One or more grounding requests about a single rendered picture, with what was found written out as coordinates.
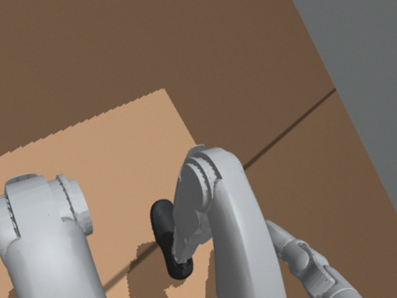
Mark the right robot hand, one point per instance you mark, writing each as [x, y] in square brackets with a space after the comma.
[279, 236]

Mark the right robot arm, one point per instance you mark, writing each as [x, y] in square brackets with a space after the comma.
[313, 270]

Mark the right robot foot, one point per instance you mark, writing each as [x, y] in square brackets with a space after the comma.
[163, 227]

